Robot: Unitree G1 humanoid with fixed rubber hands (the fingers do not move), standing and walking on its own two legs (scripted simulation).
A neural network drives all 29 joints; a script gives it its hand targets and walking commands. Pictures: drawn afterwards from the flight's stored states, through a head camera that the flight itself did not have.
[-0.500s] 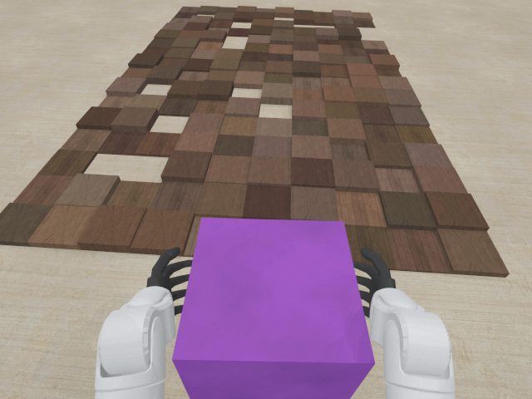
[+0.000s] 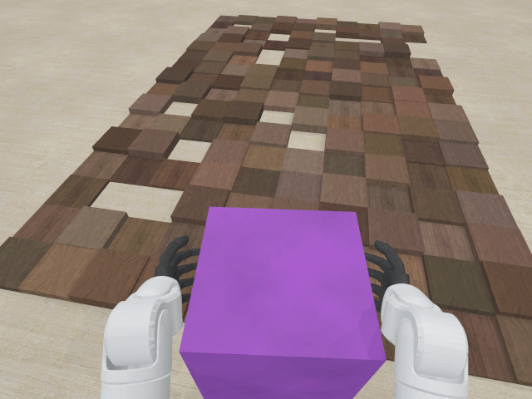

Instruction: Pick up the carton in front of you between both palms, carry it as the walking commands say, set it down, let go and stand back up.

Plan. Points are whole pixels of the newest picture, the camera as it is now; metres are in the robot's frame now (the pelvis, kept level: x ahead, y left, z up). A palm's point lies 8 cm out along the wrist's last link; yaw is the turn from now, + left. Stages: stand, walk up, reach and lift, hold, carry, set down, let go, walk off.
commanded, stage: carry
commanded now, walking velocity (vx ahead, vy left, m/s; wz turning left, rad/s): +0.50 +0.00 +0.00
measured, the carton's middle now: (278, 314) +0.28 +0.00 +0.01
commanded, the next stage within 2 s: none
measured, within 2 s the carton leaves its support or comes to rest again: neither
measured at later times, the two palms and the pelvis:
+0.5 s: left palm (207, 101) +0.69 +0.16 +0.14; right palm (350, 106) +0.66 -0.14 +0.15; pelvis +0.33 +0.03 +0.00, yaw -3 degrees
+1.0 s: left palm (231, 39) +1.04 +0.15 +0.15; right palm (334, 37) +1.06 -0.15 +0.15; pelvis +0.65 -0.02 +0.02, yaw -1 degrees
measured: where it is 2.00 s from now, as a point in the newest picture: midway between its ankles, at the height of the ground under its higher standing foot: (278, 192)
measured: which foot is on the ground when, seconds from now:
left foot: up 0.00-0.36, down 0.38-0.84, up 0.86-1.00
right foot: down 0.00-0.40, up 0.42-0.80, down 0.82-1.00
